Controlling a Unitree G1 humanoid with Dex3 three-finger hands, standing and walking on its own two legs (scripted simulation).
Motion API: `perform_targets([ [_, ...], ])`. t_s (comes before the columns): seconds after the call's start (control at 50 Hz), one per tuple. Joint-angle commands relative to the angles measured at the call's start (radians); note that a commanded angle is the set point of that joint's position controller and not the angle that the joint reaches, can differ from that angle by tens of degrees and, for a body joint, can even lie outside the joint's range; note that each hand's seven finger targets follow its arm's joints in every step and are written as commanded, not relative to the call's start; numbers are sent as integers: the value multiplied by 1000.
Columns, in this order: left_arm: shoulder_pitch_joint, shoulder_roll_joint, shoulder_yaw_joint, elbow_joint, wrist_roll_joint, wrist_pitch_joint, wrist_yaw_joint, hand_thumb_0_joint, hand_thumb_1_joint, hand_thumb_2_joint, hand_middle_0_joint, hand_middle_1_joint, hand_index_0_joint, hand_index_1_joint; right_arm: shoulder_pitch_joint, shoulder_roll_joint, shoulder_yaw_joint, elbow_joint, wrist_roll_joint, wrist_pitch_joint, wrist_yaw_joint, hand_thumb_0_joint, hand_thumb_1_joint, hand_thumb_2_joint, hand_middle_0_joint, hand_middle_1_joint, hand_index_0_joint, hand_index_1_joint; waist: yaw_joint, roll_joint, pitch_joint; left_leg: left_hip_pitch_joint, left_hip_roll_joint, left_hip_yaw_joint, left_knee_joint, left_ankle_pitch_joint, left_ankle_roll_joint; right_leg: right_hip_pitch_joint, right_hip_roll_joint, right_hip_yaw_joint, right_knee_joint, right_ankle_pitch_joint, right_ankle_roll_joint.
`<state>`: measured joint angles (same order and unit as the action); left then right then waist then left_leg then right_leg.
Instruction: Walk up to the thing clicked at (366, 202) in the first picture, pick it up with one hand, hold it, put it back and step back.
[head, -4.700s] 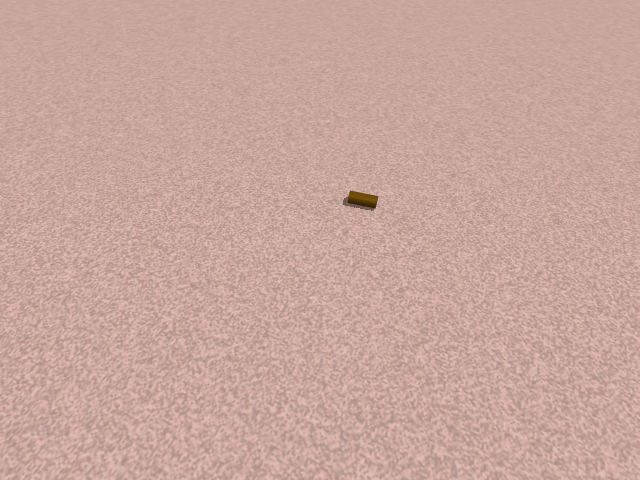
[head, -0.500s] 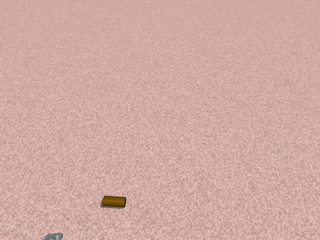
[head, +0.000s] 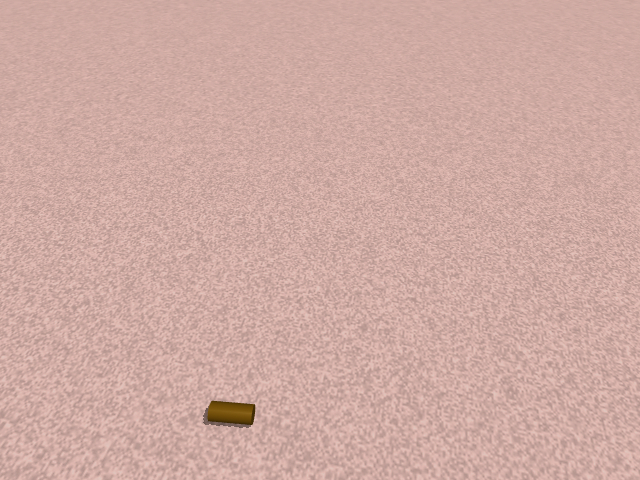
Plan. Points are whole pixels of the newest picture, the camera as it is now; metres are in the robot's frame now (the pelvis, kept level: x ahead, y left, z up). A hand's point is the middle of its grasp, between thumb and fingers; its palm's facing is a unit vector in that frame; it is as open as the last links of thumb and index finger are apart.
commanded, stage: walk up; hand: left
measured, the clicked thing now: (231, 412) +0.44 +0.27 -0.75
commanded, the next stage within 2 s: stand in 0.48 s
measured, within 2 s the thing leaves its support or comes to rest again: neither
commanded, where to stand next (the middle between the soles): +0.05 +0.01 m, yaw -1 degrees
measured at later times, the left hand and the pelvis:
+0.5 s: hand out of the picture +0.09 +0.25 -0.16, palm faces -0.02 -0.94 -0.34, open 7.4 cm; pelvis +0.01 +0.00 +0.00, yaw +0 degrees
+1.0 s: hand out of the picture +0.08 +0.24 -0.16, palm faces -0.02 -0.94 -0.33, open 7.4 cm; pelvis +0.01 -0.01 +0.00, yaw +1 degrees
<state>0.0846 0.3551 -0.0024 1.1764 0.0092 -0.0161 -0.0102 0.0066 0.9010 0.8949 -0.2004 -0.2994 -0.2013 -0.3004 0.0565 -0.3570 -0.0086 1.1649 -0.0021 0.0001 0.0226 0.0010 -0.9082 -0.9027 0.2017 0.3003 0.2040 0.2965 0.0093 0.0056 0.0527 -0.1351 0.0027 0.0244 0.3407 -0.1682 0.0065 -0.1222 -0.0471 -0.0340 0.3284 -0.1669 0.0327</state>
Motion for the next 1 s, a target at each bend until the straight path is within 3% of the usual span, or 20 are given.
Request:
perform_targets([
  [0.0, -64, 214, 37, -60, -1, -28, 19, 0, 900, 900, -200, -300, -200, -300, -46, -217, -40, -58, 0, -21, -18, 0, -900, -900, 200, 300, 200, 300, -10, -6, -99, 34, 122, -104, -68, 94, 21, 13, -91, 80, -59, 91, -35],
  [0.42, -51, 207, 46, -75, 7, -24, 21, 0, 900, 900, -200, -300, -200, -300, -34, -208, -42, -69, -3, -19, -20, 0, -900, -900, 200, 300, 200, 300, -11, -1, -95, 22, 117, -105, -73, 108, 17, 36, -88, 69, -63, 95, -33],
  [0.52, -47, 199, 43, -80, -6, -17, 21, 0, 900, 900, -200, -300, -200, -300, -31, -208, -37, -70, -6, -32, -26, 0, -900, -900, 200, 300, 200, 300, -11, 6, -101, 31, 138, -115, -81, 221, 4, 55, -99, 70, -47, 129, -39],
  [0.62, -41, 200, 41, -83, -1, -15, 18, 0, 900, 900, -200, -300, -200, -300, -29, -207, -33, -75, -4, -29, -26, 0, -900, -900, 200, 300, 200, 300, -14, 9, -92, 20, 130, -109, -87, 142, 2, 46, -100, 73, -67, 82, -36],
  [0.74, -43, 206, 41, -93, -1, -16, 18, 0, 900, 900, -200, -300, -200, -300, -15, -204, -33, -73, -6, -33, -28, 0, -900, -900, 200, 300, 200, 300, -18, 3, -112, 38, 137, -107, -75, 199, 1, 57, -105, 76, -57, 136, -44],
  [0.98, -38, 207, 39, -100, 1, -16, 19, 0, 900, 900, -200, -300, -200, -300, -9, -204, -34, -75, -8, -28, -26, 0, -900, -900, 200, 300, 200, 300, -22, 1, -86, 23, 131, -101, -78, 113, 1, 36, -102, 82, -81, 83, -43],
])
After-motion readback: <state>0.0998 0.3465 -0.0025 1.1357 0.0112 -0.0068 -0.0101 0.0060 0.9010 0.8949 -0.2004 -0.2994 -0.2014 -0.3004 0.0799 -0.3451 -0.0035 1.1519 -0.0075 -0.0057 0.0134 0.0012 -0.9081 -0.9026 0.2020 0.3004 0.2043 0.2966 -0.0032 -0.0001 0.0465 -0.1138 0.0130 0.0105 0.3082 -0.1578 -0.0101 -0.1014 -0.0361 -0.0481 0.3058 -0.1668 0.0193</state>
